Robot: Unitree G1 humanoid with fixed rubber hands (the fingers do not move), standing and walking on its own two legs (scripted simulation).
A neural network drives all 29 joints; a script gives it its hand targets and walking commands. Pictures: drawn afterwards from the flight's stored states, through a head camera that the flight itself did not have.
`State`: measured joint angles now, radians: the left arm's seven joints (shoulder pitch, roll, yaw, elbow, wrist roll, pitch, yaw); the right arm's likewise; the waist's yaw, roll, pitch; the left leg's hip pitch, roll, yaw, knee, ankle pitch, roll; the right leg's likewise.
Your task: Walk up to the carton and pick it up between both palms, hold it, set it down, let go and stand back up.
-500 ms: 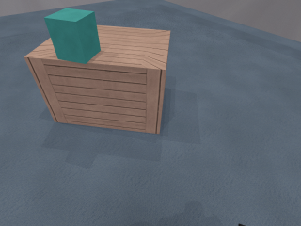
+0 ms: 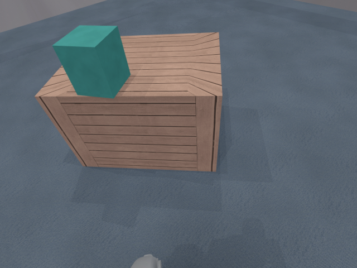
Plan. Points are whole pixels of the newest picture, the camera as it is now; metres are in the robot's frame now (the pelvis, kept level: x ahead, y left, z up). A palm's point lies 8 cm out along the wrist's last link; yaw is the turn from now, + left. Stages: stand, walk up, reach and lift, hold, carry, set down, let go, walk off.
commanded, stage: walk up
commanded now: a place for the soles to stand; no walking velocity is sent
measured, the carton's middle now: (96, 62) +1.02 +0.40 -0.01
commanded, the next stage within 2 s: none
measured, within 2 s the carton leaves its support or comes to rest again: neither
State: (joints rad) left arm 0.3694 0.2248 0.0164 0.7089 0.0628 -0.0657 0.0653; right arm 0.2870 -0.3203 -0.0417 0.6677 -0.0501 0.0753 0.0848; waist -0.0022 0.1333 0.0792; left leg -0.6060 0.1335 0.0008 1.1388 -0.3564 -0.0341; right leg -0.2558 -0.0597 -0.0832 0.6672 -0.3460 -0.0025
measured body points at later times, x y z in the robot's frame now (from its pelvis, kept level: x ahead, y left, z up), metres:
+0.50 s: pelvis +0.19 +0.13 -0.02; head +0.20 +0.10 +0.43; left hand +0.34 +0.38 -0.10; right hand +0.22 -0.14 -0.16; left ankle +0.17 +0.23 -0.70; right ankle +0.27 +0.04 -0.72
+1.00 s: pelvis +0.34 +0.29 -0.01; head +0.36 +0.29 +0.44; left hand +0.43 +0.57 -0.13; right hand +0.43 +0.03 -0.12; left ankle +0.39 +0.41 -0.72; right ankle +0.32 +0.17 -0.65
